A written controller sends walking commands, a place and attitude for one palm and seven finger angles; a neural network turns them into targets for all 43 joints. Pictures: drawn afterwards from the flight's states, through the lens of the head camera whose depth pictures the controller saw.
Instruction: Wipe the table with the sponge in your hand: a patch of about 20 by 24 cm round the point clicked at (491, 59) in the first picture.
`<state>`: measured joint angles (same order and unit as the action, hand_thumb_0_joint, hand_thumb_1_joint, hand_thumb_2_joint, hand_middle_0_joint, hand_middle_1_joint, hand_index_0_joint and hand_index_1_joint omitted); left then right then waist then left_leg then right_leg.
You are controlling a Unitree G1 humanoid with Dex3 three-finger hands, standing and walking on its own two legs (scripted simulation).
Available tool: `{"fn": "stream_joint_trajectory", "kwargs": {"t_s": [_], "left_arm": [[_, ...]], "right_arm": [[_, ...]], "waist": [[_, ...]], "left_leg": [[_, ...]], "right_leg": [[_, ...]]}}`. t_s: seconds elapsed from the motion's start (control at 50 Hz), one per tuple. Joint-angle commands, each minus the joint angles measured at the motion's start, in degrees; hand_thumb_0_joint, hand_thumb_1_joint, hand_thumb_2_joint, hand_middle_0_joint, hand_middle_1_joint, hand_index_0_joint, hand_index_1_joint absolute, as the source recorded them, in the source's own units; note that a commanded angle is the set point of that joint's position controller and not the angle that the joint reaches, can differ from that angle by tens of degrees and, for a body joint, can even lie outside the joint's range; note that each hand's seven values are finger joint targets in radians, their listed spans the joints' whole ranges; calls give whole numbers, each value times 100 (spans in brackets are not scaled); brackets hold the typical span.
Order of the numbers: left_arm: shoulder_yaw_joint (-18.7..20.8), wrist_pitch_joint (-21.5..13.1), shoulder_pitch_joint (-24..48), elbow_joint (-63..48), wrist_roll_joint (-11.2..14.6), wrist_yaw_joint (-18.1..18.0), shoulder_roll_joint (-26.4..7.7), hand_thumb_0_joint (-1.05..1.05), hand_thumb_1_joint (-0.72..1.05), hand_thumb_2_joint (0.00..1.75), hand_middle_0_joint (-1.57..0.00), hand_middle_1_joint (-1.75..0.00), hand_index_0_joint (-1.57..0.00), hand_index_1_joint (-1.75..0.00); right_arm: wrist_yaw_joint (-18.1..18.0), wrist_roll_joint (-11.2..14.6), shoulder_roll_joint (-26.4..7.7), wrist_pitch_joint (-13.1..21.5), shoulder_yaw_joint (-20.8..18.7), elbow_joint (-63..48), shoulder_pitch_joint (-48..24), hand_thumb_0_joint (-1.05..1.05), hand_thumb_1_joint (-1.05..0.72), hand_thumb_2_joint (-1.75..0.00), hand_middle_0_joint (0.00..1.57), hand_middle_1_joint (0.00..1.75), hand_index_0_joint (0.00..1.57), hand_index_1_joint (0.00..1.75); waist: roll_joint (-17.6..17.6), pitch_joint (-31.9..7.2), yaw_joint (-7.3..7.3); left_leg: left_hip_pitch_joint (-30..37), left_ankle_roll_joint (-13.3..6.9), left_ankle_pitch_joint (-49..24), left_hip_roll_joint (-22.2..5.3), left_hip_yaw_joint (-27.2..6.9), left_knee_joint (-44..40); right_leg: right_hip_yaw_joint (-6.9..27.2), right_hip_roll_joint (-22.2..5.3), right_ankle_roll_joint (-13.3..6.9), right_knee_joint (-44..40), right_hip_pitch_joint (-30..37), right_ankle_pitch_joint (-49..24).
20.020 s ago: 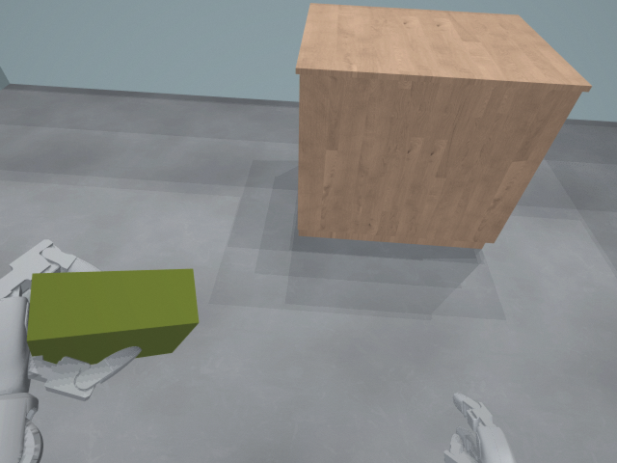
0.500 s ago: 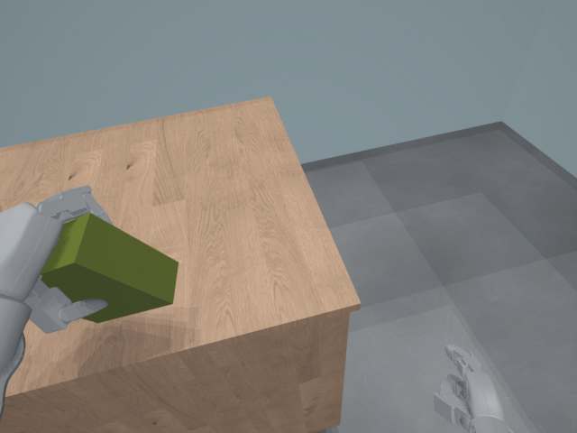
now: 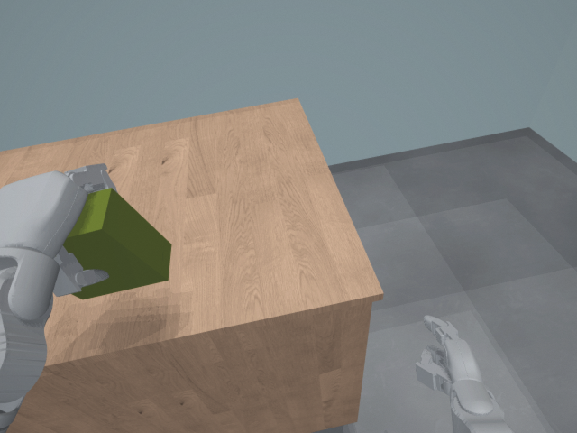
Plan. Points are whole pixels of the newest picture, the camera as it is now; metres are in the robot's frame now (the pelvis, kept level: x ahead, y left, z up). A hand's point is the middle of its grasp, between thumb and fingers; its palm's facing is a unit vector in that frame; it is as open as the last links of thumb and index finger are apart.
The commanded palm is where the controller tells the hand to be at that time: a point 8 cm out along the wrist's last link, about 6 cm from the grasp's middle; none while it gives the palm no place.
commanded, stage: turn the palm down, sponge in hand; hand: left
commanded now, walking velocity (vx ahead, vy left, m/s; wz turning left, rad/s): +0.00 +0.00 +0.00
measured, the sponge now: (107, 257) +0.24 +0.28 +0.16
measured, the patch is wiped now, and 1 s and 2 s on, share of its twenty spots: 0.00 0.00 0.00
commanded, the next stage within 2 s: move the sponge above the wiping area in 0.58 s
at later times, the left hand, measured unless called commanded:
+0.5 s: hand (95, 239) +0.24 +0.27 +0.20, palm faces +0.18 -0.05 -0.98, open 9.9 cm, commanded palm +0.19 +0.27 +0.27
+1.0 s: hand (115, 240) +0.25 +0.27 +0.18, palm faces +0.11 -0.04 -0.99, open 9.9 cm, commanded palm +0.21 +0.27 +0.26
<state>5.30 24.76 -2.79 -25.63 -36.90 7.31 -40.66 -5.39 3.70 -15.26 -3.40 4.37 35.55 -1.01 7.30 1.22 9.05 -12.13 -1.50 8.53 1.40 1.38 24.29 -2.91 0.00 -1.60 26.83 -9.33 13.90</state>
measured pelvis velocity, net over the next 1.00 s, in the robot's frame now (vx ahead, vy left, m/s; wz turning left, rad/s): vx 0.01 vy -0.01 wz -0.01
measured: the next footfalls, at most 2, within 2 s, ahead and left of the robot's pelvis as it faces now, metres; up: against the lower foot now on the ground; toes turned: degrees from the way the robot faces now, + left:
none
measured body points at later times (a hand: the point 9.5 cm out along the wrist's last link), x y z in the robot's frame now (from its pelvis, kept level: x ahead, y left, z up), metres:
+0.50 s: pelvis +0.00 -0.01 +0.00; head -0.01 -0.06 +0.45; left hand +0.22 +0.27 +0.25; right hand +0.26 -0.19 -0.08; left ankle +0.05 +0.10 -0.74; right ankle +0.01 -0.10 -0.74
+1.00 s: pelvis +0.01 -0.01 +0.00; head +0.00 -0.07 +0.45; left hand +0.24 +0.26 +0.23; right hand +0.27 -0.21 -0.08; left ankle +0.05 +0.10 -0.74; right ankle +0.01 -0.10 -0.74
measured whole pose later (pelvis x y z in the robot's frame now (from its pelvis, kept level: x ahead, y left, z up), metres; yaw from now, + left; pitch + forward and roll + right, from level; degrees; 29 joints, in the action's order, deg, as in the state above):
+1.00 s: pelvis +0.01 -0.01 +0.00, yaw -1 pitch -4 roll +1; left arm 1.5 22.7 -2.0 -19.5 -43.2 9.2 -38.3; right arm -4.2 3.3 -15.8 -3.1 3.2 36.2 -0.2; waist 7.7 1.5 8.1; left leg -11.3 -0.5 9.3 0.5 1.7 24.4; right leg -2.3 0.9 -2.7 27.7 -9.2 14.8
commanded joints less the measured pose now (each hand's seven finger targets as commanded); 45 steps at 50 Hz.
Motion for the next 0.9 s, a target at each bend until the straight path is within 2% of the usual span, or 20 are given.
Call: {"fn": "stream_joint_trajectory", "kwargs": {"t_s": [0.0,0.06,0.08,0.16,0.2,0.26,0.28,0.36,0.4,0.46,0.48,0.54,0.56,0.58,0.66,0.7,0.76,0.8,0.86,0.88], "left_arm": [[767,82,1410,-801,-415,-59,-1255,0,10,130,-120,-160,-120,-160],[917,59,1459,-875,-624,33,-1424,0,10,130,-120,-160,-120,-160],[716,-8,1476,-892,-641,32,-1260,0,10,130,-120,-160,-120,-160],[1137,-145,1594,-1038,-880,-64,-1669,0,10,130,-120,-160,-120,-160],[996,-200,1558,-825,-791,-118,-1487,0,10,130,-120,-160,-120,-160],[1248,-159,1637,-810,-769,-172,-1654,0,10,130,-120,-160,-120,-160],[927,-193,1617,-795,-712,-177,-1338,0,10,130,-120,-160,-120,-160],[989,-153,1418,-729,-656,-157,-1325,0,10,130,-120,-160,-120,-160],[812,-199,1415,-690,-639,-128,-1224,0,10,130,-120,-160,-120,-160],[990,-164,1504,-824,-737,-124,-1420,0,10,130,-120,-160,-120,-160],[855,-207,1538,-844,-723,-134,-1308,0,10,130,-120,-160,-120,-160],[1055,-237,1482,-781,-755,-150,-1550,0,10,130,-120,-160,-120,-160],[1160,-183,1494,-761,-763,-165,-1573,0,10,130,-120,-160,-120,-160],[918,-224,1498,-768,-703,-174,-1328,0,10,130,-120,-160,-120,-160],[1116,-225,1481,-839,-712,-209,-1466,0,10,130,-120,-160,-120,-160],[943,-239,1320,-671,-669,-199,-1296,0,10,130,-120,-160,-120,-160],[946,-144,1445,-353,-703,-163,-1311,0,10,130,-120,-160,-120,-160],[767,-192,1587,-220,-725,-131,-1253,0,10,130,-120,-160,-120,-160],[799,-207,1719,-518,-845,-117,-1336,0,10,130,-120,-160,-120,-160],[740,-211,1694,-470,-835,-109,-1300,0,10,130,-120,-160,-120,-160]], "right_arm": [[4,4,-531,314,-199,-1032,-1387,0,-90,-90,20,30,20,30],[19,26,-485,340,-156,-1094,-1664,0,-90,-90,20,30,20,30],[20,-4,-487,328,-188,-1081,-1472,0,-90,-90,20,30,20,30],[67,-28,-456,334,-185,-1075,-1661,0,-90,-90,20,30,20,30],[83,-50,-443,305,-236,-994,-1374,0,-90,-90,20,30,20,30],[115,-38,-452,351,-209,-1009,-1660,0,-90,-90,20,30,20,30],[111,-39,-449,326,-236,-991,-1449,0,-90,-90,20,30,20,30],[104,7,-431,354,-229,-1017,-1608,0,-90,-90,20,30,20,30],[91,-6,-466,325,-270,-998,-1348,0,-90,-90,20,30,20,30],[94,-3,-455,377,-216,-1036,-1629,0,-90,-90,20,30,20,30],[95,-40,-493,368,-253,-1025,-1412,0,-90,-90,20,30,20,30],[82,-69,-504,345,-279,-1034,-1315,0,-90,-90,20,30,20,30],[108,-26,-463,399,-226,-1025,-1577,0,-90,-90,20,30,20,30],[107,-40,-475,372,-266,-1016,-1347,0,-90,-90,20,30,20,30],[136,1,-441,392,-255,-1021,-1534,0,-90,-90,20,30,20,30],[129,-16,-473,359,-311,-975,-1237,0,-90,-90,20,30,20,30],[109,15,-490,362,-256,-967,-1445,0,-90,-90,20,30,20,30],[88,4,-532,342,-288,-949,-1204,0,-90,-90,20,30,20,30],[94,15,-481,386,-252,-998,-1492,0,-90,-90,20,30,20,30],[100,-52,-513,385,-269,-1013,-1325,0,-90,-90,20,30,20,30]], "waist": [[-217,-1084,-112],[-217,-1031,-29],[-317,-1123,-129],[-7,-1295,30],[-226,-1261,-63],[-71,-1232,76],[-221,-1215,-66],[-136,-995,-36],[-340,-1027,-123],[-53,-1080,-15],[-117,-1206,-66],[-272,-1241,-17],[-109,-1134,38],[-239,-1170,-67],[-114,-1174,1],[-346,-1193,-96],[-365,-857,-80],[-476,-1036,-154],[-72,-1191,-83],[-205,-1289,-57]], "left_leg": [[474,8,-169,-45,-421,-431],[420,-7,1,-16,-470,-454],[417,-18,-47,-49,-405,-408],[512,-22,-198,-6,-510,-379],[537,-17,-295,-35,-445,-353],[554,8,-341,15,-496,-302],[565,-7,-364,-39,-413,-302],[520,9,-162,-12,-442,-309],[508,-8,-100,-30,-399,-347],[531,0,-185,12,-448,-321],[540,-9,-299,-28,-395,-297],[552,-21,-404,11,-405,-277],[541,-3,-358,23,-462,-278],[534,-15,-397,-31,-378,-261],[589,1,-450,22,-446,-243],[601,-14,-496,-33,-364,-225],[486,-2,-275,13,-396,-238],[497,-15,-268,-12,-346,-251],[606,-23,-409,47,-392,-213],[565,-27,-507,22,-363,-206]], "right_leg": [[476,35,-99,-556,24,-146],[711,109,-189,-561,3,62],[551,33,-125,-526,61,2],[840,111,-258,-502,166,-38],[664,22,-176,-527,175,-114],[913,67,-287,-554,114,-123],[657,17,-196,-544,129,-191],[898,60,-229,-632,-29,14],[705,1,-133,-620,10,34],[930,57,-251,-586,20,-14],[712,-7,-206,-520,128,-199],[768,-47,-170,-525,151,-307],[950,54,-270,-554,79,-188],[711,-6,-193,-525,144,-292],[938,62,-256,-541,98,-297],[750,-14,-157,-531,121,-431],[933,56,-215,-636,-104,-156],[747,-16,-136,-596,0,-203],[938,57,-243,-547,57,-309],[768,-45,-218,-498,207,-488]]}}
